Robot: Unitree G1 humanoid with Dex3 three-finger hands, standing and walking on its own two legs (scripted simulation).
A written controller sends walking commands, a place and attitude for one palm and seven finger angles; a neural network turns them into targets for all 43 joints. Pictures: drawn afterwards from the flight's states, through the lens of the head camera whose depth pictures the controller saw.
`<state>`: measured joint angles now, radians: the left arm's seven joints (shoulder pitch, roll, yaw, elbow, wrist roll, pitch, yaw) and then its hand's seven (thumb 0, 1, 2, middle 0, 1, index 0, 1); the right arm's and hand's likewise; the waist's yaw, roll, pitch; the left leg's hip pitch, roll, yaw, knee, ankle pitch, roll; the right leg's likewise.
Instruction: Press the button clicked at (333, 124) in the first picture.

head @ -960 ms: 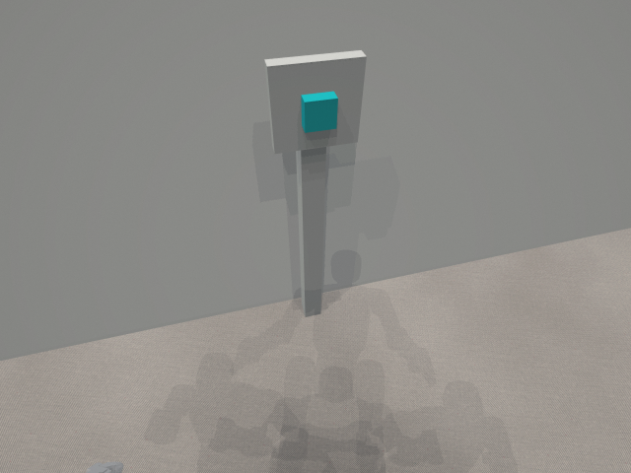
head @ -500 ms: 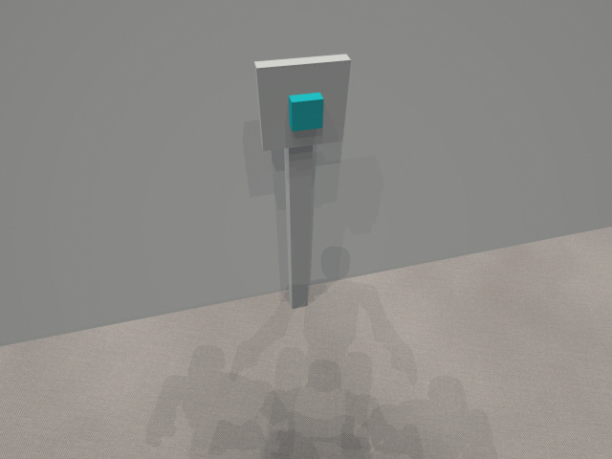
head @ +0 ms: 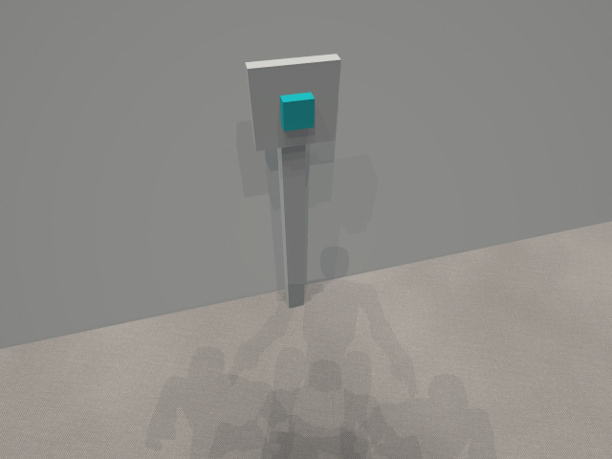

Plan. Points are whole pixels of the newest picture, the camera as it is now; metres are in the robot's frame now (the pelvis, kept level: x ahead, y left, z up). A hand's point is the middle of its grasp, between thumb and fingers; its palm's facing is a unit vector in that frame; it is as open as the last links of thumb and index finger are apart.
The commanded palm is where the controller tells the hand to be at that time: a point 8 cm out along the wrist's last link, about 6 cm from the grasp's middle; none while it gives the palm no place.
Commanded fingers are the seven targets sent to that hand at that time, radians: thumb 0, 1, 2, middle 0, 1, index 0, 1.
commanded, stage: look at it before walking up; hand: left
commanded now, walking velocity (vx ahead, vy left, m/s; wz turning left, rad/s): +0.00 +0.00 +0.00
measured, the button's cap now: (297, 111) +0.76 +0.07 +0.08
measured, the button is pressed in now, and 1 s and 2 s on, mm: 0 0 0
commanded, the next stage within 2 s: walk to a spot facing it in 0.48 s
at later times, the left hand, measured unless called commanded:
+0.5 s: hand out of the picture +0.06 +0.23 -0.16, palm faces -0.02 -0.95 -0.31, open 7.4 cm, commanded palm none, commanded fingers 0.00 0.90 0.90 -0.20 -0.30 -0.20 -0.30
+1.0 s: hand out of the picture +0.05 +0.18 -0.18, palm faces -0.10 -0.96 -0.27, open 7.4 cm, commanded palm none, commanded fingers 0.00 0.90 0.90 -0.20 -0.30 -0.20 -0.30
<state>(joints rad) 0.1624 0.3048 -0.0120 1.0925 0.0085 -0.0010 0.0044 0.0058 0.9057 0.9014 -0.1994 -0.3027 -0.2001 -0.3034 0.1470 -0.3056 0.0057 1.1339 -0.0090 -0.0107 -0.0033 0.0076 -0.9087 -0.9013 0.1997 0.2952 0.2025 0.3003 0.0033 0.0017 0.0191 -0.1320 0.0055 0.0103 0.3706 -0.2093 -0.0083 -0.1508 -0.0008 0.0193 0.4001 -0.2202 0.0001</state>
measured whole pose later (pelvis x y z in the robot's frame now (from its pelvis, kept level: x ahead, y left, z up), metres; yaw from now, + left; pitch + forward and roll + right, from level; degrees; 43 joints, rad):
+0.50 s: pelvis +0.00 +0.00 +0.00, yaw +0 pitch -2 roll +0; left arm 0.17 0.31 -0.01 1.10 0.01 0.00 0.00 0.01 0.91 0.90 -0.20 -0.30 -0.20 -0.30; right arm 0.14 -0.31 0.01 1.13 -0.01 -0.01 -0.01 0.01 -0.91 -0.90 0.20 0.30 0.20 0.30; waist 0.01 0.00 0.02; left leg -0.12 0.01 0.01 0.35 -0.21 -0.01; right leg -0.14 0.00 0.02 0.38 -0.21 0.00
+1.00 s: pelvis -0.02 -0.02 -0.03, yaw -9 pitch -1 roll +1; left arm 0.25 0.21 0.04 0.95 0.02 0.05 -0.01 0.00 0.91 0.90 -0.20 -0.30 -0.20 -0.30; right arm 0.17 -0.23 -0.05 0.99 -0.01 0.04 -0.02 0.01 -0.91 -0.90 0.20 0.30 0.20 0.30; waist 0.03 0.02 0.08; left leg -0.31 0.07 0.10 0.78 -0.44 -0.03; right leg -0.36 0.07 0.08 0.72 -0.33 -0.04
